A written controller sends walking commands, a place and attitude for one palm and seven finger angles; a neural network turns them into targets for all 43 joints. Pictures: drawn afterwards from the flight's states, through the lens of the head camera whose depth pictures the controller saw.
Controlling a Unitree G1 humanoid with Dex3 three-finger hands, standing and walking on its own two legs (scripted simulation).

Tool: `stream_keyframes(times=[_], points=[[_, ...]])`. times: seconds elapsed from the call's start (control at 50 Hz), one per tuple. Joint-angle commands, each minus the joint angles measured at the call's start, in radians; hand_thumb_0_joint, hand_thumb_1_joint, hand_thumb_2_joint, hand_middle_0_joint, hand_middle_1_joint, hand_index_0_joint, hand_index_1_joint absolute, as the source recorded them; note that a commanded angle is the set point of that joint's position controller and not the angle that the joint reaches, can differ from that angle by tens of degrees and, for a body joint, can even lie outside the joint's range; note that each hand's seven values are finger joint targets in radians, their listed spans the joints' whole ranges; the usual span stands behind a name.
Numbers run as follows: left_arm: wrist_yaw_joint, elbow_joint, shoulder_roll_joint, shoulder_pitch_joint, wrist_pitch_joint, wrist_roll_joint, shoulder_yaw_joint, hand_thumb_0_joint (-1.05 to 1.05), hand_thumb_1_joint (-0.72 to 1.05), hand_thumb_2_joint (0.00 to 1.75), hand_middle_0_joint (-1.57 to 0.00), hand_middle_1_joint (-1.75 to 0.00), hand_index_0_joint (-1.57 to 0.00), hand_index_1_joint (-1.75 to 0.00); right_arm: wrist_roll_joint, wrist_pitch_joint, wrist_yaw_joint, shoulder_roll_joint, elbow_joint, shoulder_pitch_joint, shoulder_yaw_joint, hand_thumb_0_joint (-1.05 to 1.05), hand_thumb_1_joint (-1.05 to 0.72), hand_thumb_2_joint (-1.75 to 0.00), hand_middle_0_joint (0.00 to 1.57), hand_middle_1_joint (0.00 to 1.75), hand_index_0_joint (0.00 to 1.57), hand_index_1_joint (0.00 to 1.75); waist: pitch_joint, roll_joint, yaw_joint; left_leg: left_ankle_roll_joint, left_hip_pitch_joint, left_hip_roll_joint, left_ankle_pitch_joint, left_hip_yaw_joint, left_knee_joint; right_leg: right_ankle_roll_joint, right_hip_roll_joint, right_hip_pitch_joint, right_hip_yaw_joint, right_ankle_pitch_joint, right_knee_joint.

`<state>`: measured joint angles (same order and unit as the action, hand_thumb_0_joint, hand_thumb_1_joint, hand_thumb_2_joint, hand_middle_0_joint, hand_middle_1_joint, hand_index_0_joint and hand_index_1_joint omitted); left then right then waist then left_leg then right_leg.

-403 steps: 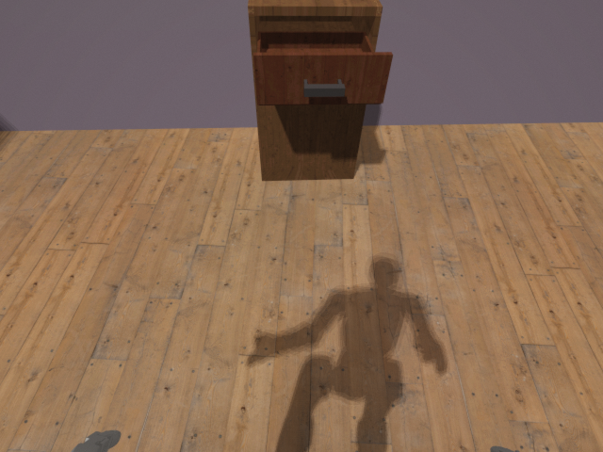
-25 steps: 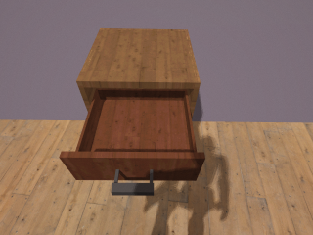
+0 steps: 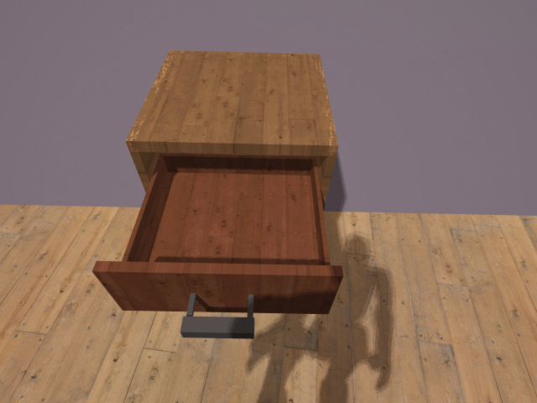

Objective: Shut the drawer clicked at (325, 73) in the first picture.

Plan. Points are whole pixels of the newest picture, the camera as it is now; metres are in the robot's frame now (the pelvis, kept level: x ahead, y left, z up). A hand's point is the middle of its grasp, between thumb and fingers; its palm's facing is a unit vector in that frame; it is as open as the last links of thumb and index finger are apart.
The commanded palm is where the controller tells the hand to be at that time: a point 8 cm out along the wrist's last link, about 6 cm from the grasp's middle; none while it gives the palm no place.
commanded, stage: look again from close up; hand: left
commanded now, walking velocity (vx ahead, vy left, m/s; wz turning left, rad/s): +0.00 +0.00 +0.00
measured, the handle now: (220, 313) +0.28 +0.10 -0.09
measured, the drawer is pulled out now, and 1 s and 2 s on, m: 0.30 0.30 0.30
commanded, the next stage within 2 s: shuffle to correct the standing spot in 0.48 s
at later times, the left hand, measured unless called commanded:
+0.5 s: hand out of the picture +0.00 +0.16 -0.18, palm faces +0.02 -0.98 -0.20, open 7.3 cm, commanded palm none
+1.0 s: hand out of the picture +0.02 +0.13 -0.18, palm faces -0.01 -0.98 -0.21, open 7.3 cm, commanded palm none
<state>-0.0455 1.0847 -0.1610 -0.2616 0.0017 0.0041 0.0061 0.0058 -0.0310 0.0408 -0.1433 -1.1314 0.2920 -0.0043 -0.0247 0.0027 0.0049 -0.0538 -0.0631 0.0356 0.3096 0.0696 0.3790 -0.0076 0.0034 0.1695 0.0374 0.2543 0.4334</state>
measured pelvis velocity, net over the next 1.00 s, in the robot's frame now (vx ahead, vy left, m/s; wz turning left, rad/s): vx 0.01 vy -0.04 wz -0.01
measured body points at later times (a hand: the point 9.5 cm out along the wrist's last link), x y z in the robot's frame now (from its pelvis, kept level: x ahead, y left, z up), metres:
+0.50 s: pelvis +0.00 -0.01 +0.00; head +0.01 -0.01 +0.45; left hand +0.00 +0.21 -0.16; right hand -0.03 -0.22 -0.16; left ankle -0.06 +0.08 -0.74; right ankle -0.01 -0.11 -0.74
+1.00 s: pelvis +0.01 -0.04 -0.01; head +0.04 -0.05 +0.44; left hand +0.02 +0.19 -0.16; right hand -0.03 -0.27 -0.17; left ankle -0.06 +0.08 -0.74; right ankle -0.01 -0.11 -0.74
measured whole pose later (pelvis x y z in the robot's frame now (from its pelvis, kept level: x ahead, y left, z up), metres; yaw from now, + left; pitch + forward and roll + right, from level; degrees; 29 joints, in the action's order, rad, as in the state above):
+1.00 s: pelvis +0.01 -0.04 -0.01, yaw -1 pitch +1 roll +1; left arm -0.03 1.06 -0.16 -0.27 0.04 0.02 -0.02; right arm 0.02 0.00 0.06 -0.14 -1.15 0.29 0.03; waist -0.03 0.00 0.02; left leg 0.01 -0.14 -0.02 0.37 0.07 0.49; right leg -0.07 -0.05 0.25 0.05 0.32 0.55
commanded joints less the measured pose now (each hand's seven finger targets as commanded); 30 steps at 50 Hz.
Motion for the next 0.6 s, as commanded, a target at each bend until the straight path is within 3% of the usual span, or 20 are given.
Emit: stream_keyframes(times=[0.0,0.12,0.46,0.58], points=[[-0.003,-0.037,-0.089,-0.053,-0.021,0.002,-0.02,0.0,0.9,0.9,-0.2,-0.3,-0.2,-0.3,0.0,-0.01,0.004,-0.098,0.009,0.081,0.016,0.0,-0.9,-0.9,0.2,0.3,0.2,0.3,-0.014,0.001,-0.003,0.004,-0.027,-0.155,-0.339,-0.119,-0.051,-0.038,0.106,-0.003,-0.098,-0.272,-0.044],[-0.001,-0.03,-0.085,-0.053,-0.02,0.002,-0.018,0.0,0.9,0.9,-0.2,-0.3,-0.2,-0.3,-0.001,-0.008,0.003,-0.088,-0.003,0.088,0.014,0.0,-0.9,-0.9,0.2,0.3,0.2,0.3,-0.046,0.006,-0.003,0.002,-0.055,-0.154,-0.285,-0.12,-0.066,-0.04,0.101,0.009,-0.103,-0.234,-0.058],[-0.003,-0.015,-0.076,-0.077,-0.026,0.001,-0.015,0.0,0.9,0.9,-0.2,-0.3,-0.2,-0.3,-0.002,-0.011,0.004,-0.073,-0.02,0.108,0.011,0.0,-0.9,-0.9,0.2,0.3,0.2,0.3,-0.026,0.006,-0.003,0.003,-0.047,-0.153,-0.28,-0.112,-0.053,-0.046,0.104,0.005,-0.11,-0.261,-0.061],[-0.002,-0.01,-0.072,-0.074,-0.022,0.002,-0.015,0.0,0.9,0.9,-0.2,-0.3,-0.2,-0.3,-0.003,-0.01,0.006,-0.066,-0.024,0.111,0.012,0.0,-0.9,-0.9,0.2,0.3,0.2,0.3,-0.049,-0.008,0.002,0.003,-0.053,-0.159,-0.263,-0.113,-0.057,-0.041,0.095,0.02,-0.102,-0.238,-0.061]])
